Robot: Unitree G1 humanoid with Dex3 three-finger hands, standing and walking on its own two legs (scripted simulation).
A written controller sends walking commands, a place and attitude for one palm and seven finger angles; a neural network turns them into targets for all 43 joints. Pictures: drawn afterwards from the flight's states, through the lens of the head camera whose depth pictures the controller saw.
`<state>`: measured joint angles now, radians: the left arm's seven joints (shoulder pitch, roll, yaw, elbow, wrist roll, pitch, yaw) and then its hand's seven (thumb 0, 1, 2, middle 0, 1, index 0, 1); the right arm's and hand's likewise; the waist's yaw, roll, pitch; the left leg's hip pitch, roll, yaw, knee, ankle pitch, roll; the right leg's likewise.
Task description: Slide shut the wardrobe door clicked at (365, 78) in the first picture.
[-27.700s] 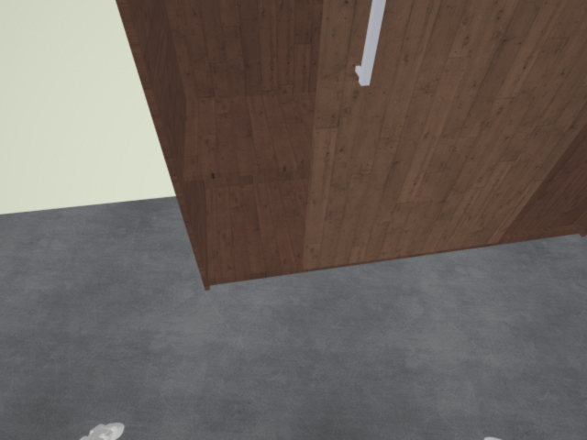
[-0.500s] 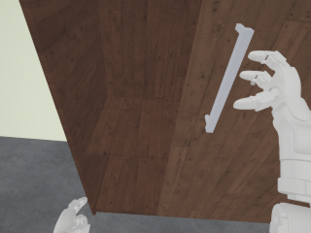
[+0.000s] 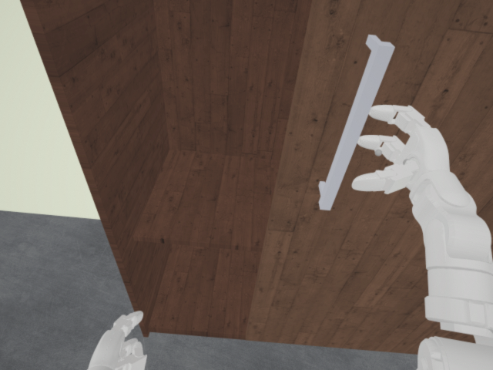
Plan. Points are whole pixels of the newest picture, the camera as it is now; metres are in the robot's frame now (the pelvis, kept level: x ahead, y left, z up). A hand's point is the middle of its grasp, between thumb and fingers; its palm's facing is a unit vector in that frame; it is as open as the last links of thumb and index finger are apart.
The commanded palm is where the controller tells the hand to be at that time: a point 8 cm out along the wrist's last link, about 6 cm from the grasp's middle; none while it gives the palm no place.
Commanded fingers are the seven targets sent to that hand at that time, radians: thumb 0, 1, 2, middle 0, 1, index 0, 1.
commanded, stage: slide the fingers in behind the handle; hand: right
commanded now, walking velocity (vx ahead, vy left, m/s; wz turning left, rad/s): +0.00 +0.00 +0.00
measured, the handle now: (345, 134) +0.42 -0.13 +0.23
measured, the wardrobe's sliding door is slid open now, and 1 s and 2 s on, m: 0.37 0.37 0.37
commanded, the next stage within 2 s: grip the handle and tug to test in 1.44 s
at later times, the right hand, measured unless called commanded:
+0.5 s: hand (347, 162) +0.36 -0.12 +0.22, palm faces +0.00 +1.00 -0.02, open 14.0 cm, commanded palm +0.33 -0.17 +0.23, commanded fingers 0.00 0.50 -0.30 0.30 1.20 0.30 1.20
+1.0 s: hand (346, 159) +0.36 -0.11 +0.23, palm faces +0.03 +1.00 -0.03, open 14.1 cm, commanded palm +0.34 -0.16 +0.23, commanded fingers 0.00 0.50 -0.30 0.30 1.20 0.30 1.20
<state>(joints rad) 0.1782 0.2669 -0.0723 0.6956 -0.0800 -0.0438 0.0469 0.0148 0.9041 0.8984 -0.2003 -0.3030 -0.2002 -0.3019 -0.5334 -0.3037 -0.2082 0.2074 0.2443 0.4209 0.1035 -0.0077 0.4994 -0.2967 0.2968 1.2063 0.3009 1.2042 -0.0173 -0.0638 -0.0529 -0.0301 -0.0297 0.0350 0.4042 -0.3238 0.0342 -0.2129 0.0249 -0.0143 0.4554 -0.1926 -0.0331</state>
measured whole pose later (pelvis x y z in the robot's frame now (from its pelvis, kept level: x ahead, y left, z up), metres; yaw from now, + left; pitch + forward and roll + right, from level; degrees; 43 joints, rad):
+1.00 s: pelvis +0.00 +0.02 +0.00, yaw +0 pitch -4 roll -1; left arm 0.13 0.28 -0.06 0.67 -0.06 0.00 0.04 0.01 0.90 0.90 -0.20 -0.30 -0.20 -0.30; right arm -0.43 -0.23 -0.15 0.03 0.22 0.44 0.00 -0.01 0.50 -0.30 0.30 1.20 0.27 1.18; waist -0.02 -0.05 -0.04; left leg -0.01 -0.05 0.04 0.40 -0.33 0.06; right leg -0.19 0.01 -0.01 0.44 -0.19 -0.01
